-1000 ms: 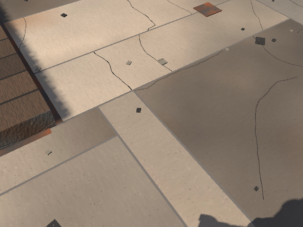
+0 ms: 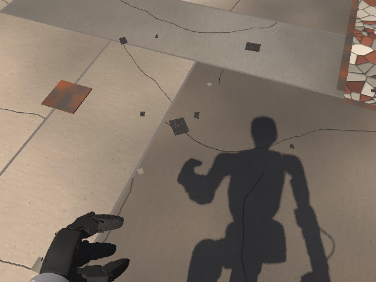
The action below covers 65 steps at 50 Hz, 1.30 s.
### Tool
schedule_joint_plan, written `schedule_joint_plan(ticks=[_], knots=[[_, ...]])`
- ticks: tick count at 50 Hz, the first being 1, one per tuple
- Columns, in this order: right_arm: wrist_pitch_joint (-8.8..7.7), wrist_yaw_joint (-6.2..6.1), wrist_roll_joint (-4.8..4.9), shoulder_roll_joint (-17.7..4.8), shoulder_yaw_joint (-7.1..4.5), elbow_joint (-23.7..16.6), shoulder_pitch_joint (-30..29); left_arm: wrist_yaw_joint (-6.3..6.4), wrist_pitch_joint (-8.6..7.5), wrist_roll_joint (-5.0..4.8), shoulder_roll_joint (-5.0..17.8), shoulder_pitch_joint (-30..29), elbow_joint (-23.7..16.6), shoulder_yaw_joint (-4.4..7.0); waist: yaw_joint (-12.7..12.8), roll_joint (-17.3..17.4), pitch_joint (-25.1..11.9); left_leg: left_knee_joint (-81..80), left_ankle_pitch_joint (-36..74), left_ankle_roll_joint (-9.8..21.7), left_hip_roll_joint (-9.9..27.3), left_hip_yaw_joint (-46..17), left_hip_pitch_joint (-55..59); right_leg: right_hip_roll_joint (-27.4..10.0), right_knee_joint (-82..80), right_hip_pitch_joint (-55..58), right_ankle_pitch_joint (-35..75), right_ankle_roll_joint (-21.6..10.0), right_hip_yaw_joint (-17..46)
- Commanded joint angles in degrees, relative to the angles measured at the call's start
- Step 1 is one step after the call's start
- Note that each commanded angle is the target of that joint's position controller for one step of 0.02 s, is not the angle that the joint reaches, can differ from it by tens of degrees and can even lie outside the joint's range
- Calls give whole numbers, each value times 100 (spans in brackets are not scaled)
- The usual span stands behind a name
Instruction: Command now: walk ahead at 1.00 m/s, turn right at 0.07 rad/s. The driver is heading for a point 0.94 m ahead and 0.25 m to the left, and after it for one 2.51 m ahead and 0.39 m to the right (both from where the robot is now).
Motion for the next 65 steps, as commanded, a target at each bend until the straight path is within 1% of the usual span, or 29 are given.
schedule_joint_plan(ticks=[1,2,3,4,5,7,10,14,18,21,24,25,26,27,29,32,36,40,43,45,46,47,48,49,50,53,56,62,65], knots=[[104,-175,-87,-1420,-267,-271,-373,201,-9,17,962,2027,369,400,1581,897,-954,3052,7672,468,1284,74,-1183,620,-161,3326,-707,-283,-246],[140,-193,-101,-1267,-231,-385,-521,297,7,80,1282,3069,679,547,2002,760,-1445,4779,6278,439,1103,58,-2270,41,-44,4763,-1189,-433,339],[107,-122,-70,-419,-77,-655,-265,377,10,192,1791,3422,771,695,1548,-720,-2071,7021,1020,399,328,0,-4020,-1603,-104,6145,-2274,-676,2535],[49,-89,167,-568,-92,-831,-48,332,53,70,1793,3378,738,751,1369,-1326,-2870,8423,-599,386,-256,-758,-5346,-2324,-1277,6803,-2760,-1276,5290],[43,-134,89,-810,-123,-995,-906,312,39,-18,1417,2860,789,734,1278,-436,-1683,8208,84,481,264,-851,-6026,-1867,-1501,6096,-2600,-1048,4307],[53,-64,-17,-595,-43,-1080,-1418,302,-74,-27,916,2511,973,644,906,221,-444,7353,418,412,607,-813,-5696,-1396,-1809,4253,-1447,-781,2928],[314,107,-212,-342,26,-1129,-1364,343,-194,-128,535,2556,1204,516,399,-136,15,6594,309,195,893,-792,-5191,-1013,-2387,2961,-1344,-625,2119],[363,202,-133,-308,92,-1559,-2538,252,-367,-153,695,2603,1275,546,506,-104,663,5104,1687,169,838,-544,-5549,-643,-3007,2533,-31,-300,592],[304,328,-37,-260,158,-1725,-3219,254,-521,-252,858,2877,1387,522,674,41,678,3534,3425,518,510,173,-4501,-683,-3473,2845,1679,133,-289],[288,309,-107,-523,93,-1609,-3082,436,-408,-137,1189,3137,1439,559,582,-345,184,3200,2834,748,-147,683,-4313,-818,-2403,4407,5124,491,-665],[323,195,-121,-1102,-181,-894,-584,623,-62,65,1542,2705,1252,669,-676,-678,-1110,3134,1644,1113,-602,520,-2026,-1035,1359,4336,6427,597,-680],[385,90,-137,-1386,-360,-709,177,595,-51,77,1506,2525,1182,679,-1008,-382,-1314,3037,917,1346,-257,-156,-942,-629,3527,3254,4260,544,-743],[523,21,-188,-2094,-574,-798,-386,422,-204,-64,551,2933,702,473,93,1952,-1500,2794,1400,2379,1333,-3216,963,554,6077,134,-2560,995,-313],[551,26,-71,-2107,-645,-1003,-547,420,-325,-125,817,2559,385,399,-175,1035,-2261,1653,374,2913,1707,-5082,1462,511,6586,-966,-2525,865,868],[520,-57,-37,-1383,-518,-880,-825,390,-456,-57,869,1861,217,336,203,-390,-648,1000,415,2246,1422,-4221,-481,-159,5145,-855,-1838,686,1029],[355,-97,-7,-995,-359,-890,-1135,356,-91,203,687,1829,104,260,831,-437,72,812,1248,1960,712,-3080,-2572,-482,4076,39,-2200,928,927],[202,-58,27,-1211,-429,-1032,-1196,226,41,97,485,628,-519,120,653,-19,530,341,1722,1727,124,-2411,-3988,-505,1783,797,-903,1133,439],[202,11,108,-1394,-548,-1027,-876,211,9,-84,532,171,-680,121,201,314,164,616,3092,1244,132,-2438,-3268,-128,267,1653,658,990,361],[156,-78,58,-1392,-519,-837,-565,278,-58,5,764,472,-526,231,200,330,-193,1305,4874,987,445,-2232,-1690,79,-446,1833,440,672,197],[162,-92,-120,-1678,-561,-812,-781,417,-72,-65,1183,2074,-66,467,1074,463,-1061,3301,6235,739,465,-1855,-1286,306,-413,3124,-589,383,-4],[153,-119,-201,-1425,-493,-897,-1087,521,-62,-33,1441,3314,234,598,1710,428,-1513,5002,5408,659,306,-1606,-2252,-200,-31,4455,-1361,205,468],[124,-83,75,-504,-260,-1178,-265,501,-72,169,2102,3671,349,800,1167,-1593,-2450,7593,1443,305,-565,-1039,-4250,-1937,-540,6183,-2961,-783,3832],[79,-51,-53,-650,-164,-1156,-520,374,3,-19,1790,3506,455,799,1226,-1587,-2243,7953,-459,367,-725,-1117,-5417,-1965,-1674,6186,-3642,-976,5779],[84,-60,-141,-802,-168,-1321,-1314,318,4,-88,1409,2849,405,747,1058,-846,-1046,7808,89,421,-141,-1058,-6005,-1688,-1727,5399,-3501,-928,4951],[61,-34,-239,-906,-141,-1447,-1859,265,-1,-136,1125,2716,454,708,1065,-109,-679,7389,390,379,87,-978,-5840,-1440,-1704,4661,-2771,-828,4223],[169,52,-438,-645,-10,-1867,-2368,291,-31,-165,787,3076,901,599,661,-275,-42,6374,36,114,362,-863,-5525,-767,-1941,3382,-1567,-718,3298],[208,129,-406,-607,126,-2265,-2931,344,-76,-207,964,3058,928,672,550,-334,283,4995,233,-165,523,-640,-5318,-635,-2450,2544,-1174,-859,3033],[184,110,-177,-727,166,-2427,-3486,226,-98,-350,1334,3091,902,872,717,-262,106,2886,2217,-202,162,-346,-2967,-442,-2434,2080,518,-341,2580],[131,-124,-260,-1100,-69,-2021,-2037,229,-63,-337,1511,3187,978,918,14,82,-945,2593,1272,25,125,-359,-1072,-21,308,2230,2034,15,2179]])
